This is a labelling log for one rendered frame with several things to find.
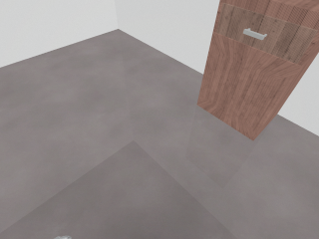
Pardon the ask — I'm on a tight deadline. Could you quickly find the cabinet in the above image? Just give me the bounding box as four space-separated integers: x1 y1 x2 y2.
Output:
197 0 319 140

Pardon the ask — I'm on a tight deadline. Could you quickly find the drawer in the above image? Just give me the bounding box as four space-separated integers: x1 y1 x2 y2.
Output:
216 3 318 64

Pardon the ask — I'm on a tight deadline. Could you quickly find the handle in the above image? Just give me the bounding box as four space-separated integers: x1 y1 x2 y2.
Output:
243 28 267 41

